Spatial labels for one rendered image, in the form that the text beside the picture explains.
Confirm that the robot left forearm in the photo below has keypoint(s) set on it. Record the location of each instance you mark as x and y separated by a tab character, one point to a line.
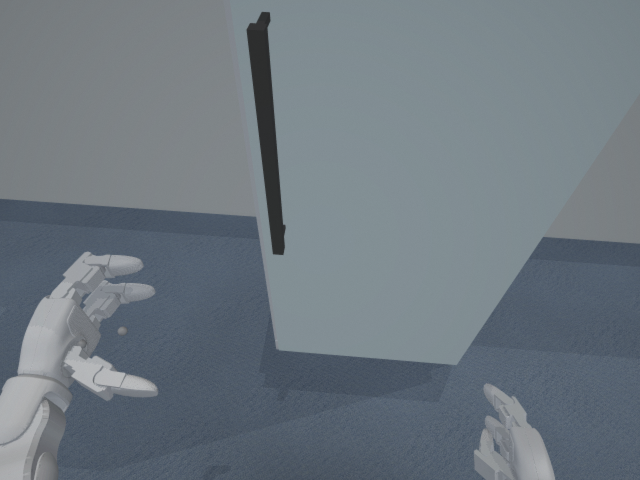
32	424

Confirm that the left robot hand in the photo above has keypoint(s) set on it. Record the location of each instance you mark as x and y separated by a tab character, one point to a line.
49	346

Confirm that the fridge door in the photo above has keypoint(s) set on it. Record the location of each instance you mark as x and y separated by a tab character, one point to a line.
424	149

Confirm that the right robot hand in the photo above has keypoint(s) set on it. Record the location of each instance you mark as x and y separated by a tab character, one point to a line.
522	447

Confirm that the handle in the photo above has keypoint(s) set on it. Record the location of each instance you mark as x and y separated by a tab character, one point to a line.
257	34

